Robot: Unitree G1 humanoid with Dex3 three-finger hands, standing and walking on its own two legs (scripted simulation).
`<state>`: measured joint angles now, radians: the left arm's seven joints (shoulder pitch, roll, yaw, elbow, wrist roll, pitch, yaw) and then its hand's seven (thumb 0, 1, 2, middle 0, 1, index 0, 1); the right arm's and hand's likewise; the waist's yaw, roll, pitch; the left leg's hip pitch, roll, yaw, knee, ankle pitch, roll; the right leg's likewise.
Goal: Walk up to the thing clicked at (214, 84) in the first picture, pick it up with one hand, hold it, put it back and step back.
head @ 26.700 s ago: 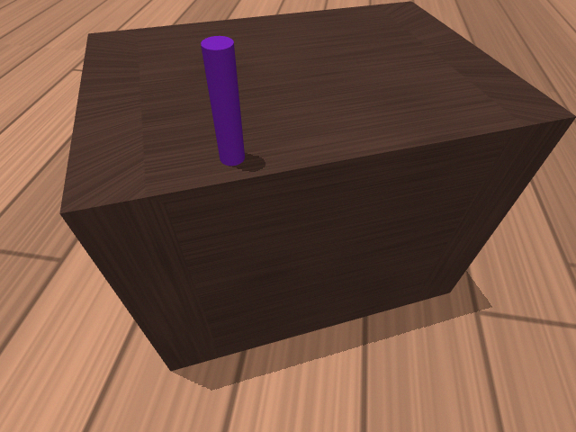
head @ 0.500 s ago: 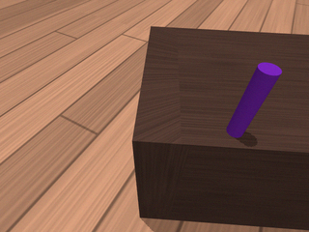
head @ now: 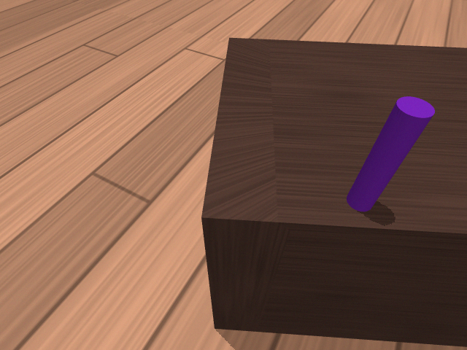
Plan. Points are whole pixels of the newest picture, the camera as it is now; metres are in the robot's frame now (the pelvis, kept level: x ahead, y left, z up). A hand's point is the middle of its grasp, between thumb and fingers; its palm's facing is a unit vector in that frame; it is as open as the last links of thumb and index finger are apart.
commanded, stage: home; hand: right
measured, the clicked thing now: (382, 162) +0.39 -0.23 +0.13
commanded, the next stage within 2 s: stand in 0.02 s
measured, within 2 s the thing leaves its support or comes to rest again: neither
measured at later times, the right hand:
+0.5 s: hand out of the picture +0.07 -0.26 -0.15, palm faces -0.03 +0.94 -0.35, open 10.8 cm
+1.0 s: hand out of the picture +0.06 -0.26 -0.16, palm faces -0.04 +0.94 -0.34, open 7.3 cm
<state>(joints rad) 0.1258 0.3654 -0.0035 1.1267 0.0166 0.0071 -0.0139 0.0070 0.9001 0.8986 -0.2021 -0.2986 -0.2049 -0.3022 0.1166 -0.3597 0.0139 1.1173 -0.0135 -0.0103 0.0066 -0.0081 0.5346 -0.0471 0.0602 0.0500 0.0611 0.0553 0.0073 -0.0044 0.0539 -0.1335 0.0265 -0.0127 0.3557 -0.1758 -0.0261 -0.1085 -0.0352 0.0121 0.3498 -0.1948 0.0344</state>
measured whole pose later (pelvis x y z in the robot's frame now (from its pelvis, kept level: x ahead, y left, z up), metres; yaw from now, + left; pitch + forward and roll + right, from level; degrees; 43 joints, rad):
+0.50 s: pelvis +0.00 -0.01 +0.00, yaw +0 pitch -3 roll +0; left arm 0.12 0.36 0.00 1.12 0.02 0.00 -0.01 0.01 0.90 0.90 -0.20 -0.30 -0.21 -0.30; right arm 0.13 -0.36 0.01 1.12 -0.01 0.00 0.01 -0.01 -0.32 -0.74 0.20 0.28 0.20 0.28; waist 0.00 0.00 0.04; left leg -0.13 0.04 -0.02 0.35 -0.17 -0.04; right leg -0.10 -0.02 0.01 0.34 -0.19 0.03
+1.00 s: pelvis +0.00 -0.01 +0.00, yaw +0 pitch -2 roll +0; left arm 0.14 0.36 0.00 1.12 0.02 0.00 -0.01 0.01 0.90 0.90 -0.20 -0.30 -0.21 -0.30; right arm 0.13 -0.35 0.00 1.12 -0.01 0.00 0.01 0.00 -0.91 -0.90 0.20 0.30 0.21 0.30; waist 0.00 -0.01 0.05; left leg -0.14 0.04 -0.01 0.35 -0.17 -0.03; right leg -0.11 -0.03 0.01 0.34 -0.19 0.03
